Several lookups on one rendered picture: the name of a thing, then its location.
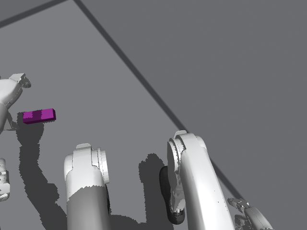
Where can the left robot hand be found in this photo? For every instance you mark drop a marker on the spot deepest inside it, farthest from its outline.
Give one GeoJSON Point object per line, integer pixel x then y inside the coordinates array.
{"type": "Point", "coordinates": [10, 91]}

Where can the right robot foot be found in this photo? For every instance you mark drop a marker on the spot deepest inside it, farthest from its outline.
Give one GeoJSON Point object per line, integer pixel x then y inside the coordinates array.
{"type": "Point", "coordinates": [173, 217]}

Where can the small box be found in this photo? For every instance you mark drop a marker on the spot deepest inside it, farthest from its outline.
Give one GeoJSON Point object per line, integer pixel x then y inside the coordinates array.
{"type": "Point", "coordinates": [39, 116]}

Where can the left robot arm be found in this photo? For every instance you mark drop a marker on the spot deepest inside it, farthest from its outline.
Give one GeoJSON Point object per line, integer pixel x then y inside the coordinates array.
{"type": "Point", "coordinates": [4, 174]}

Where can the right robot hand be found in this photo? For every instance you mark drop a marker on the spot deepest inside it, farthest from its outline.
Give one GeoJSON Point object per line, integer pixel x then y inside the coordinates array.
{"type": "Point", "coordinates": [253, 219]}

